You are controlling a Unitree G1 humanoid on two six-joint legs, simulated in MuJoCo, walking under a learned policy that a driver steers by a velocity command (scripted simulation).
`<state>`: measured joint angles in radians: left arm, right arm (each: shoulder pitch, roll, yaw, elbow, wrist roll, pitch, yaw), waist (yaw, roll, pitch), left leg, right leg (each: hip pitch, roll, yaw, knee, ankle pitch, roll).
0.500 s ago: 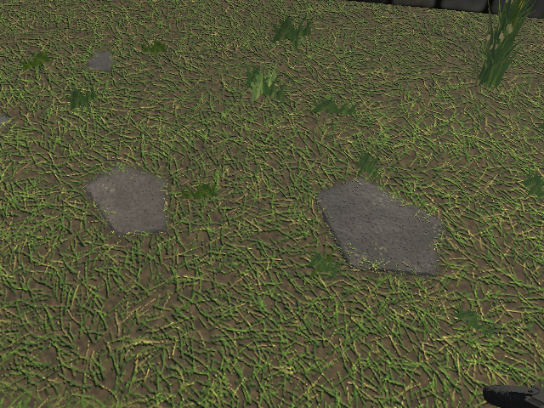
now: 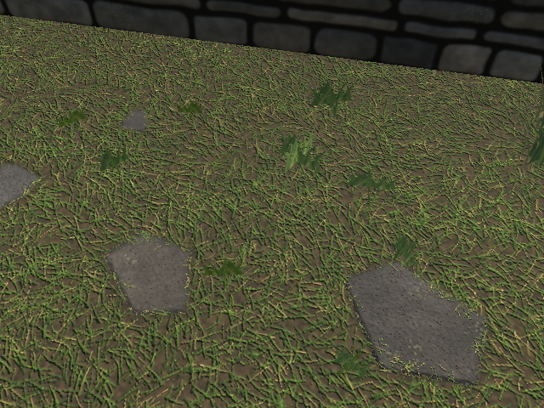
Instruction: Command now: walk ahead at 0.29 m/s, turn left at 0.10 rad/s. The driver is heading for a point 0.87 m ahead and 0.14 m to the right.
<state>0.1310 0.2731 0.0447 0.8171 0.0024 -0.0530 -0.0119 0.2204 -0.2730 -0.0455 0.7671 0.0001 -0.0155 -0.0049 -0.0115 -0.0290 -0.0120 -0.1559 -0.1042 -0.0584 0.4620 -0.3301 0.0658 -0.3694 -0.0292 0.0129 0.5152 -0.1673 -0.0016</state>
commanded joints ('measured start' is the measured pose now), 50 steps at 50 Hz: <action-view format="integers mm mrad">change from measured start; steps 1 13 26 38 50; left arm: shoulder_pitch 63 147 135 -78 276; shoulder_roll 217 185 159 47 306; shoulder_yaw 57 54 34 10 110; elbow -36 -10 -40 -95 -102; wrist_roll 5 -17 -40 -21 -23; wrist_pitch -34 -29 -56 -22 -7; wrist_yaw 7 16 7 -13 -29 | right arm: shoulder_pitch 63 -158 123 106 212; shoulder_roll -83 -40 -162 -150 -81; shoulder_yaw -16 -8 -47 -42 -11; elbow -51 -103 -28 40 11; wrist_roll -10 8 4 -5 -28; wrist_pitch -29 -60 -69 -87 -52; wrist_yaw -1 21 24 2 -22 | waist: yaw -7 70 -62 -45 100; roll -40 -91 190 90 -145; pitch -96 14 -50 65 -291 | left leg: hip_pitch -165 -360 259 75 -374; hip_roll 136 155 428 303 148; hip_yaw -115 70 -456 40 196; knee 112 225 -229 -364 766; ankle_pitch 139 154 -173 373 283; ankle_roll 66 -75 172 112 -79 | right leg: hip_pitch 309 189 -447 -311 737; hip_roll -141 -163 -55 -67 -210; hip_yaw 177 147 60 13 471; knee -53 -362 706 174 8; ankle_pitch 127 4 -251 274 9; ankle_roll -131 -190 -40 0 -364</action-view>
